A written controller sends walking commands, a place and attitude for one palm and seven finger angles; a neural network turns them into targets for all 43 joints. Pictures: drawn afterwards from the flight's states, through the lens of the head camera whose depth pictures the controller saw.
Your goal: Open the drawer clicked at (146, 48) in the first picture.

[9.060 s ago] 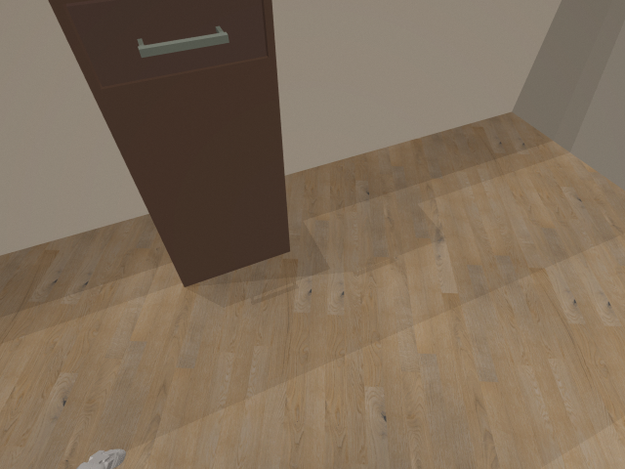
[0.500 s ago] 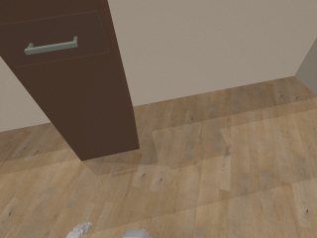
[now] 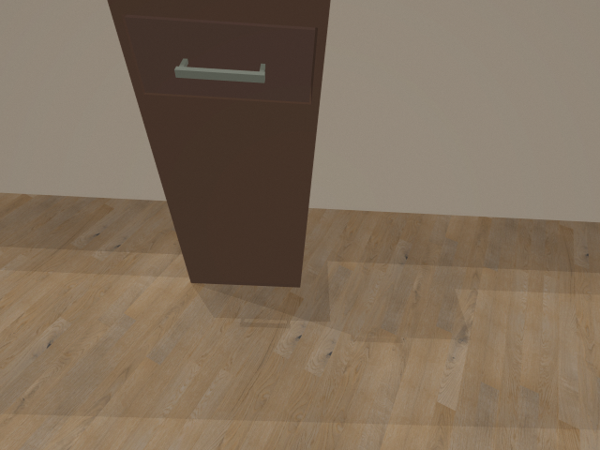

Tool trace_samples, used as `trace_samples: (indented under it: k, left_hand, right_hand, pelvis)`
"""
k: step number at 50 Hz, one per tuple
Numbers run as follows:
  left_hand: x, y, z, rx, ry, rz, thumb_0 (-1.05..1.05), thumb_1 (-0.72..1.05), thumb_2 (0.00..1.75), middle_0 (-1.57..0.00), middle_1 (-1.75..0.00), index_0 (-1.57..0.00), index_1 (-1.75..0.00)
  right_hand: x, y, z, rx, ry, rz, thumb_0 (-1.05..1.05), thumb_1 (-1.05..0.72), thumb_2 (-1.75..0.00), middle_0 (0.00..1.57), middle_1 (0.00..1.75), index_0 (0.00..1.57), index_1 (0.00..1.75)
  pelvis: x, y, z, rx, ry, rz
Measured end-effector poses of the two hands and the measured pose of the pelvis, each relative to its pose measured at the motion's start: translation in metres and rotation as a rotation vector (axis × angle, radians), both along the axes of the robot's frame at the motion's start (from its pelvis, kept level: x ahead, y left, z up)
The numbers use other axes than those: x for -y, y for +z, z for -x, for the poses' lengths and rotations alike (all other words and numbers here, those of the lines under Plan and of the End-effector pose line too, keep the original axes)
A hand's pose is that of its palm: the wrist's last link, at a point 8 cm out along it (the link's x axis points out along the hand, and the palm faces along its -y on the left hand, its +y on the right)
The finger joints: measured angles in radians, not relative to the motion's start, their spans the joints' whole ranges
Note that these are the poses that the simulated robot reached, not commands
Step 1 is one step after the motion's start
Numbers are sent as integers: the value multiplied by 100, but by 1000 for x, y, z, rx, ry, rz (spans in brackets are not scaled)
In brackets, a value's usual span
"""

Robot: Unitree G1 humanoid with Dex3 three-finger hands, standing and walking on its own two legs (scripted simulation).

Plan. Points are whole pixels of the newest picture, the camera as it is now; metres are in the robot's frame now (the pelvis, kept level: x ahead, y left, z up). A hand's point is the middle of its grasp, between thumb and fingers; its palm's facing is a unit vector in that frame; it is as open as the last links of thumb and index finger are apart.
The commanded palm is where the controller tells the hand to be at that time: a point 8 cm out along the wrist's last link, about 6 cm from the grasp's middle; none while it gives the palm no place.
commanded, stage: take the last steps up to it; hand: left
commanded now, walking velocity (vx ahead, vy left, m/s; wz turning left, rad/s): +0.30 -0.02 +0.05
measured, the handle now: (222, 70) +0.80 +0.25 +0.12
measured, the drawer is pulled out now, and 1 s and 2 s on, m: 0.00 0.00 0.00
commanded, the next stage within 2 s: come to a stop and stand still in 0.84 s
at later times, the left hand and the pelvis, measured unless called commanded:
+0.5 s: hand out of the picture +0.13 +0.12 -0.16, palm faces +0.12 -0.96 -0.24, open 7.2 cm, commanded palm none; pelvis +0.11 -0.06 +0.00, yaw +3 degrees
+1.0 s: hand (210, 397) +0.23 +0.17 -0.18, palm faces +0.13 -0.98 -0.17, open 7.4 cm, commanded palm none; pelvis +0.27 +0.00 -0.01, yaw +2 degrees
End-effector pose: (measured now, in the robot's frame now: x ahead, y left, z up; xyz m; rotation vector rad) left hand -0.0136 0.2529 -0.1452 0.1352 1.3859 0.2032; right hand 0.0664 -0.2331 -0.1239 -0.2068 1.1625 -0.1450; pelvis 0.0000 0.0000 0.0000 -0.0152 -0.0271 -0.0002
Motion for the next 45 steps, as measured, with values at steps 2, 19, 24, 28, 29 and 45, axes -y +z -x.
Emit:
trace_samples:
  k: [2,19,24,28,29,45]
  left_hand:
    - [4,2,-11,22,-5,6,1,91,90,-20,-30,-20,-30]
    - [80,11,-154,246,-49,-10,0,91,90,-20,-30,-20,-30]
    - [81,18,-138,165,16,-43,-1,94,90,-20,-30,-21,-30]
    - [90,16,-118,57,48,-15,-1,93,90,-20,-30,-20,-30]
    - [93,15,-113,31,59,-4,-1,93,90,-20,-30,-20,-30]
    - [68,-15,-143,-230,160,111,0,90,90,-20,-30,-20,-30]
  right_hand:
    - [1,-2,11,-29,-16,-4,0,-93,-90,20,30,21,30]
    - [38,-42,70,-403,-120,-112,1,-91,-90,20,30,20,30]
    - [54,-33,-2,-295,-83,-104,1,-91,-90,20,30,20,30]
    - [56,-27,-69,-190,-47,-99,1,-91,-90,20,30,20,30]
    - [55,-26,-86,-168,-36,-98,0,-91,-90,20,30,20,30]
    - [-21,-21,-300,60,111,-54,0,-91,-90,20,30,20,30]
  pelvis:
    - [0,1,-5,-1,6,-4]
    - [54,-13,-78,12,35,-31]
    - [62,-1,-106,3,49,-32]
    - [61,3,-129,-5,56,-28]
    - [60,3,-135,-6,57,-25]
    - [3,-18,-246,-12,42,-17]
